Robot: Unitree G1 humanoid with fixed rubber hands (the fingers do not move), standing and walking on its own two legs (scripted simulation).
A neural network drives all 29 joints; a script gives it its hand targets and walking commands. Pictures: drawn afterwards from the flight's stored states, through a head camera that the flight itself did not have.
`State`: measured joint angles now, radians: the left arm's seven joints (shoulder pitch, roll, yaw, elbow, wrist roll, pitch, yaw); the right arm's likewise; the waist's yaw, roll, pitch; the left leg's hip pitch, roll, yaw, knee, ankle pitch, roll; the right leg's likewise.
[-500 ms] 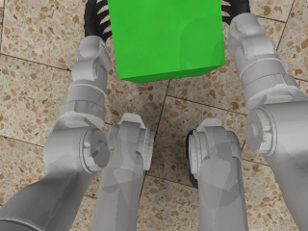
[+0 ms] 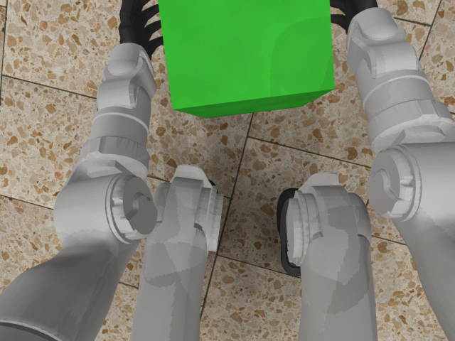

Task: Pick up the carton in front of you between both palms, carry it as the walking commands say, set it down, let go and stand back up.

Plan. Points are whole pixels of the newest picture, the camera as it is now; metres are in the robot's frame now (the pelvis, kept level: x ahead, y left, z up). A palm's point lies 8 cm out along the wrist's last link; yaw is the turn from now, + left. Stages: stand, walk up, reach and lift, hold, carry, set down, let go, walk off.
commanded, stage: set down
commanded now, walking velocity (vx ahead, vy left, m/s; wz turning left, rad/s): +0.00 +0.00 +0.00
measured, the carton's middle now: (246, 48) +0.52 +0.01 -0.24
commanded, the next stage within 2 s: let go in 1.40 s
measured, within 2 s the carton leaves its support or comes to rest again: neither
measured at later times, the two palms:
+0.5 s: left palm (109, 43) +0.50 +0.20 -0.14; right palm out of the picture +0.55 -0.17 -0.14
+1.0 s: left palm out of the picture +0.50 +0.20 +0.02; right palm out of the picture +0.55 -0.19 +0.02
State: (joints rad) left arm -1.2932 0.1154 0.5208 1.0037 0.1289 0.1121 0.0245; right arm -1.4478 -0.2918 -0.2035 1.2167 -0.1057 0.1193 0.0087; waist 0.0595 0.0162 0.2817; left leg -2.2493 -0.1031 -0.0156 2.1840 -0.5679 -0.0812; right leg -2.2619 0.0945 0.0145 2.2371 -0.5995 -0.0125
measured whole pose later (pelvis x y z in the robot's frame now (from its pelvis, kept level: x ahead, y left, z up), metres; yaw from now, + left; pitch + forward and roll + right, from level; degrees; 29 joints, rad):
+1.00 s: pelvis +0.01 +0.01 +0.13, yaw +0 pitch +46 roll +2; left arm -1.01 0.17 0.27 0.72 -0.12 0.15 0.14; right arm -1.19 -0.39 -0.15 0.93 0.06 0.15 0.00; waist 0.08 -0.01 -0.03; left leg -2.04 -0.05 0.00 1.72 -0.49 -0.02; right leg -2.03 0.05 0.02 1.75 -0.53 -0.01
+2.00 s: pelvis +0.12 +0.02 +0.38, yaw -2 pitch +23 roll +0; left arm -0.08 0.18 0.09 0.54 -0.02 0.00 -0.06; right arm -0.18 -0.20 -0.13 0.60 -0.03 0.01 0.00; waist 0.05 0.02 -0.08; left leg -0.80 -0.04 -0.03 0.70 -0.30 0.01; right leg -0.78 0.04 0.06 0.70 -0.32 0.00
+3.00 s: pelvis +0.13 +0.02 +0.40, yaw -1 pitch +0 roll -1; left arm 0.19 0.33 0.05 0.67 0.04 0.03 0.01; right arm 0.21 -0.32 -0.05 0.68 -0.04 0.02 -0.01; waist 0.00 -0.02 0.01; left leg -0.21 -0.03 -0.05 0.53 -0.30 0.02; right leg -0.18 0.03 0.04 0.49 -0.31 0.00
